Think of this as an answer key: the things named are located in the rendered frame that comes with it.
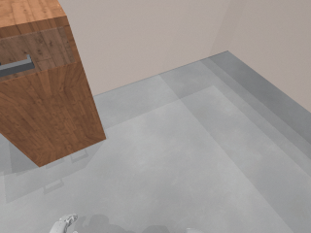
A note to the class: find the cabinet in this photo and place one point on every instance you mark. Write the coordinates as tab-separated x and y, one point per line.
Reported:
48	114

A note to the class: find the handle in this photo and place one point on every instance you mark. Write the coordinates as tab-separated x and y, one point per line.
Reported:
16	67

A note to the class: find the robot left hand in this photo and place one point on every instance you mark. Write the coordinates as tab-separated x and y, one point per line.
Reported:
63	223

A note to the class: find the drawer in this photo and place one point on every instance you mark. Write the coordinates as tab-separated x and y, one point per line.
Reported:
47	48

